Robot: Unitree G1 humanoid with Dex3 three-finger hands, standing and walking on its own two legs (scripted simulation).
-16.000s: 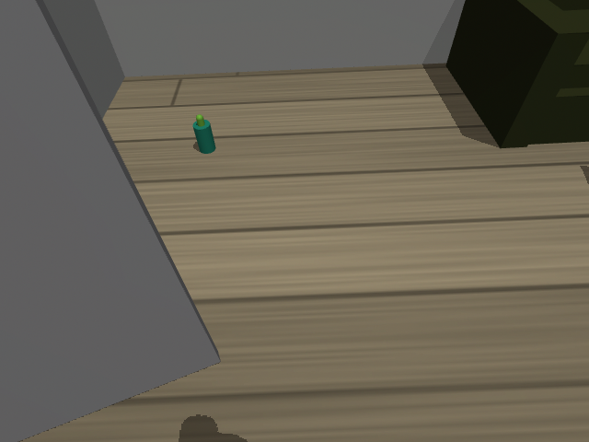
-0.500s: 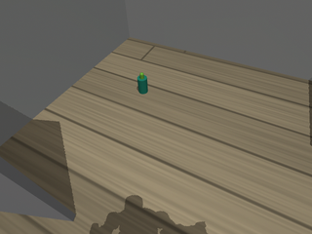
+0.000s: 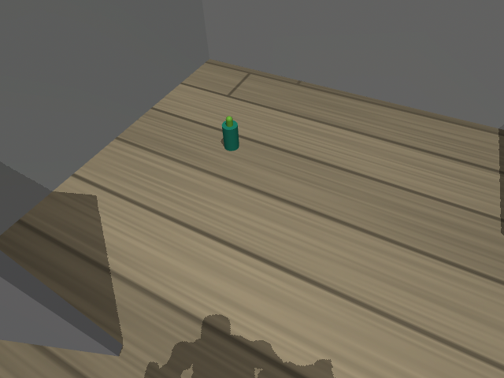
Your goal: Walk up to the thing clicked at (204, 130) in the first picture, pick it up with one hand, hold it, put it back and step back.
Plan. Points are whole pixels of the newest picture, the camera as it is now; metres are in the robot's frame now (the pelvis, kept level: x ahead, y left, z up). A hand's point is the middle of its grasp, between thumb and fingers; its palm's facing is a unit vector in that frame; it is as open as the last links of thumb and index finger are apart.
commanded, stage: stand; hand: left
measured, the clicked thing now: (230, 132) +1.47 +0.16 -0.68
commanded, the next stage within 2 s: walk up in 0.14 s
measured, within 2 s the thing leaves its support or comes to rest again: neither
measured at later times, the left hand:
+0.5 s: hand out of the picture +0.09 +0.33 -0.17, palm faces -0.02 -0.93 -0.36, open 7.4 cm
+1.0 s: hand (167, 232) +0.45 +0.22 -0.13, palm faces -0.06 -0.94 -0.34, open 7.3 cm
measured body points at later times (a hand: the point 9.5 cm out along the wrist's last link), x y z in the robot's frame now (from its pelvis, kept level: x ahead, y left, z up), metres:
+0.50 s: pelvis +0.07 +0.04 -0.01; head +0.08 +0.06 +0.44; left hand +0.10 +0.38 -0.14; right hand +0.15 -0.29 -0.11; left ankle +0.06 +0.15 -0.75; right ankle +0.01 -0.11 -0.70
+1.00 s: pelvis +0.31 -0.02 -0.02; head +0.33 -0.04 +0.43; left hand +0.45 +0.27 -0.11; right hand +0.34 -0.33 -0.15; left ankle +0.23 +0.13 -0.65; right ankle +0.37 -0.11 -0.75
